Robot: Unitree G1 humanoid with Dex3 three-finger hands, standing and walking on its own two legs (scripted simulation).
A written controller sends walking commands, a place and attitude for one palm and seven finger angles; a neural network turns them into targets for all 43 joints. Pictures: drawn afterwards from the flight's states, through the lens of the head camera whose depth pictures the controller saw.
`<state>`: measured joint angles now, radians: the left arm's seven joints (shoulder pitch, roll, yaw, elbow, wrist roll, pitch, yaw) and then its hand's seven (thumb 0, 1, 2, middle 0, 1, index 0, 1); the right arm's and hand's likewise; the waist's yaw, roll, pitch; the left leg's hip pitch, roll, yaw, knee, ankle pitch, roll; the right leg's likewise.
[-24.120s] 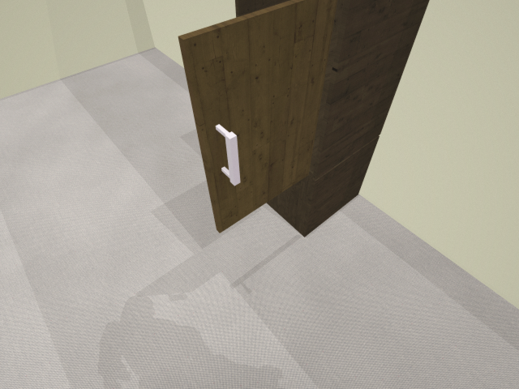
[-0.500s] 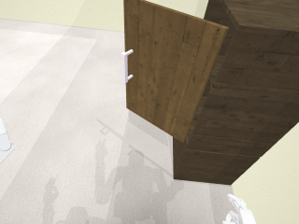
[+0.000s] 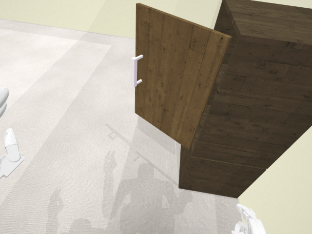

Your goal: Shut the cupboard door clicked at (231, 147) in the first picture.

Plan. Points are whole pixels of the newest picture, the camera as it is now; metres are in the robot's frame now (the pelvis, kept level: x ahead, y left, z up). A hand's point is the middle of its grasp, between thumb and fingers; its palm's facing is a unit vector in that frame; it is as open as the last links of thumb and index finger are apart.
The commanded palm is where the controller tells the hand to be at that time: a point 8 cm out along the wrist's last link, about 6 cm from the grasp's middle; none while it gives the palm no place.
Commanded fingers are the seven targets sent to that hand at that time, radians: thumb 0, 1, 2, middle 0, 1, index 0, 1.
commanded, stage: step back with the hand held close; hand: left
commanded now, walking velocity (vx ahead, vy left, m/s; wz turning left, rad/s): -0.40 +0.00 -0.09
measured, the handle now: (137, 71) +0.80 +0.11 -0.01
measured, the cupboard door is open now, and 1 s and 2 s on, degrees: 58 58 58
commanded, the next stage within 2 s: stop stepping back and stand still in 0.26 s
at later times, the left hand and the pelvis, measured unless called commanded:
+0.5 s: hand out of the picture +0.09 +0.29 +0.19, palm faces +0.44 -0.80 -0.41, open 7.4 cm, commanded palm +0.03 +0.34 +0.19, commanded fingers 0.00 0.90 0.90 -0.20 -0.30 -0.20 -0.30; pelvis -0.10 +0.03 +0.00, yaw +2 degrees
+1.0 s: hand out of the picture -0.01 +0.33 +0.18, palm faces +0.48 -0.80 -0.36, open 7.4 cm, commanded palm -0.08 +0.36 +0.19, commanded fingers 0.00 0.90 0.90 -0.20 -0.30 -0.20 -0.30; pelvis -0.22 +0.07 +0.00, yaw -1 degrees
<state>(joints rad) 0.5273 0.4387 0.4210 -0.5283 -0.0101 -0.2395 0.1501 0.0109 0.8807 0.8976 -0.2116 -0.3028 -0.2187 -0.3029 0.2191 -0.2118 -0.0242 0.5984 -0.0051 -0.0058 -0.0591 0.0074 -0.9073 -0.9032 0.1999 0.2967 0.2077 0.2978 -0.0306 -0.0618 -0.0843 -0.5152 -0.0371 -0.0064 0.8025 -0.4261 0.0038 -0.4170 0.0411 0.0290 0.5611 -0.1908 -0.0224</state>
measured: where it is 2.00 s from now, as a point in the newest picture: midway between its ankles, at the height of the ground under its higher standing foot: outside the picture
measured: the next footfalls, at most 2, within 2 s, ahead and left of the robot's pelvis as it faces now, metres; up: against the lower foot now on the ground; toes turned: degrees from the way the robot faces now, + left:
left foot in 0.08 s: +0.06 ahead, +0.14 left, +0.00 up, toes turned +2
right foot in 0.68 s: -0.11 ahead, -0.06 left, +0.00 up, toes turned +3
